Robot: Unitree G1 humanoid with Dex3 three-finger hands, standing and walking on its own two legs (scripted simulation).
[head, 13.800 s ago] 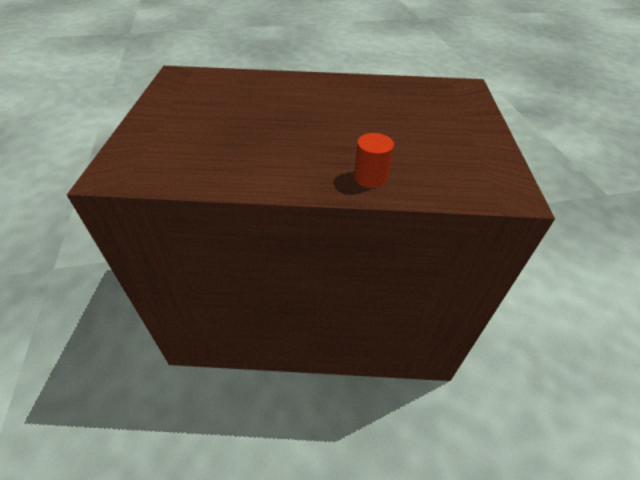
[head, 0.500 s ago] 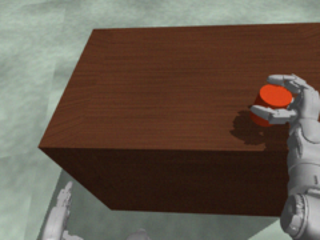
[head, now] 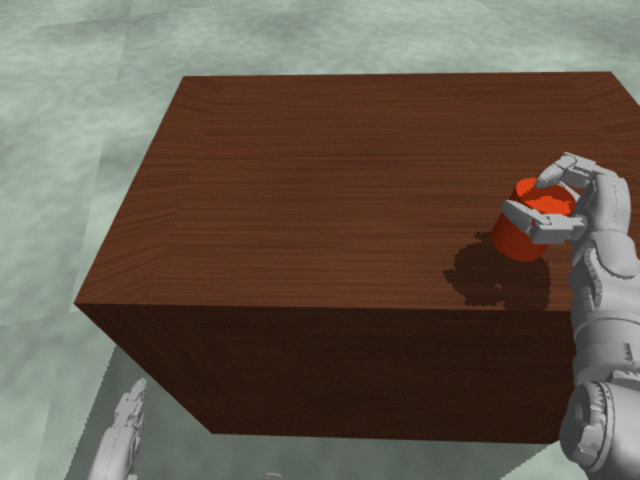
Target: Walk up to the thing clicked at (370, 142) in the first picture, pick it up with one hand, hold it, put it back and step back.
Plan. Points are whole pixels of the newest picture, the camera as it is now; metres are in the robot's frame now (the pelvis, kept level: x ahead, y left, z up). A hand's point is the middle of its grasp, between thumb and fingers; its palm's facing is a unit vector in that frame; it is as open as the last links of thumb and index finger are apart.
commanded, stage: settle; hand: right
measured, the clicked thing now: (530, 220) +0.47 -0.22 +0.08
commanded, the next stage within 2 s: lift in 0.54 s
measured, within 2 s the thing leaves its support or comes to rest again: neither
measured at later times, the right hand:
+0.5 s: hand (539, 181) +0.47 -0.21 +0.14, palm faces +0.15 +0.99 +0.00, open 6.2 cm
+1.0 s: hand (549, 167) +0.45 -0.19 +0.19, palm faces +0.14 +0.99 +0.00, open 6.1 cm
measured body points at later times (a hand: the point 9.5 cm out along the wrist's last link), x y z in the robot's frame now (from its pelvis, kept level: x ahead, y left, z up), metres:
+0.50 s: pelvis +0.01 +0.00 +0.01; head +0.06 +0.00 +0.46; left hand +0.15 +0.27 -0.04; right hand +0.46 -0.26 +0.15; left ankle +0.05 +0.15 -0.70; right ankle -0.02 -0.14 -0.70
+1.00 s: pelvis +0.01 +0.01 +0.02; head +0.02 +0.01 +0.47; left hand +0.16 +0.27 -0.04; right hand +0.43 -0.25 +0.19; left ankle +0.05 +0.15 -0.70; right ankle -0.02 -0.14 -0.70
